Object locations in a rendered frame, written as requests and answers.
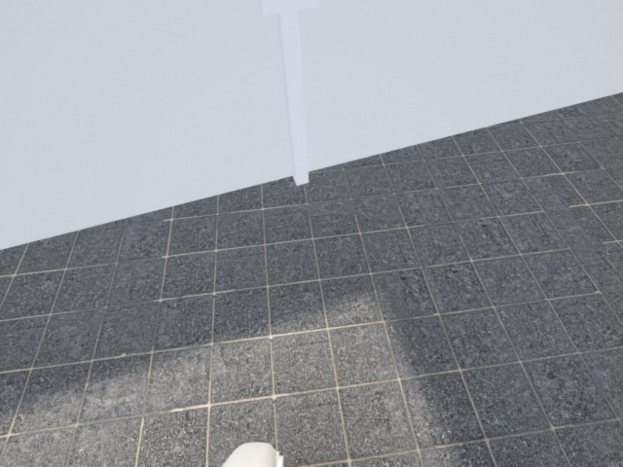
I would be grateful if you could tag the robot left thigh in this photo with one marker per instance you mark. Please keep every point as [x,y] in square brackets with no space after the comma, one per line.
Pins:
[254,455]

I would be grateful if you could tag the panel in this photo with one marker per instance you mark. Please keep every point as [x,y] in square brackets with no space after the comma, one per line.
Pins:
[288,27]

